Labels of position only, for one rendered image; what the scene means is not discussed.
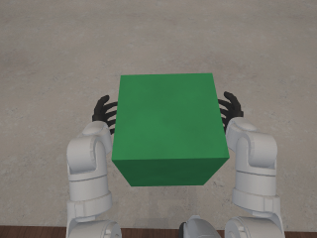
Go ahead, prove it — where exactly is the left robot hand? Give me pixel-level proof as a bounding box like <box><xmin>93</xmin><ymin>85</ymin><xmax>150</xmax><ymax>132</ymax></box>
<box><xmin>92</xmin><ymin>94</ymin><xmax>118</xmax><ymax>135</ymax></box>

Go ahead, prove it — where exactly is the right robot upper arm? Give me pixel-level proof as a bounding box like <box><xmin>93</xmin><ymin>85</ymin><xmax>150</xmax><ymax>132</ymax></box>
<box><xmin>224</xmin><ymin>216</ymin><xmax>283</xmax><ymax>238</ymax></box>

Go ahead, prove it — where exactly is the right robot shin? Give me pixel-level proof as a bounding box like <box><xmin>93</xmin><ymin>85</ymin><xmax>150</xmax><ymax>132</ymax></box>
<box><xmin>183</xmin><ymin>215</ymin><xmax>200</xmax><ymax>238</ymax></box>

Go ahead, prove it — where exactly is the robot right forearm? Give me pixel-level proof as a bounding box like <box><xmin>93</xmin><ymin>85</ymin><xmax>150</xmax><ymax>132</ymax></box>
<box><xmin>225</xmin><ymin>117</ymin><xmax>285</xmax><ymax>238</ymax></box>

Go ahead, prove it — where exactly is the left robot upper arm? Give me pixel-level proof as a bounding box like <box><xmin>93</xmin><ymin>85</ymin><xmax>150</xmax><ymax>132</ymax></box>
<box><xmin>68</xmin><ymin>219</ymin><xmax>122</xmax><ymax>238</ymax></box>

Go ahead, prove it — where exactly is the robot left forearm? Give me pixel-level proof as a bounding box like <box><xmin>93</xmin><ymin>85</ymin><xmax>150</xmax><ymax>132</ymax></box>
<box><xmin>65</xmin><ymin>120</ymin><xmax>113</xmax><ymax>238</ymax></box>

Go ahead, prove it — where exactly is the right robot hand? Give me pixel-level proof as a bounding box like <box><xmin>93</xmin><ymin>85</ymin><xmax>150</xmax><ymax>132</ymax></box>
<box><xmin>218</xmin><ymin>91</ymin><xmax>244</xmax><ymax>134</ymax></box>

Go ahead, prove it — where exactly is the carton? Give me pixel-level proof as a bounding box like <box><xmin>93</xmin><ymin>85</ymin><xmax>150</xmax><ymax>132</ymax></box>
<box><xmin>111</xmin><ymin>72</ymin><xmax>230</xmax><ymax>186</ymax></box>

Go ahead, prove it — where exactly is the right robot thigh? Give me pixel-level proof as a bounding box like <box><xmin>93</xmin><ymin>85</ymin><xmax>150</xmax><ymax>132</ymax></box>
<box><xmin>183</xmin><ymin>218</ymin><xmax>222</xmax><ymax>238</ymax></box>

